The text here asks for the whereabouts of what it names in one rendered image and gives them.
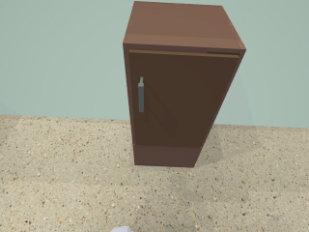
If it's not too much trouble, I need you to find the cupboard door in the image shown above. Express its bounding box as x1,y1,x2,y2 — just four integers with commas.
128,49,239,148

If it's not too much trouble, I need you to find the handle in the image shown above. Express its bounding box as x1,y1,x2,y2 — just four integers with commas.
138,76,144,112

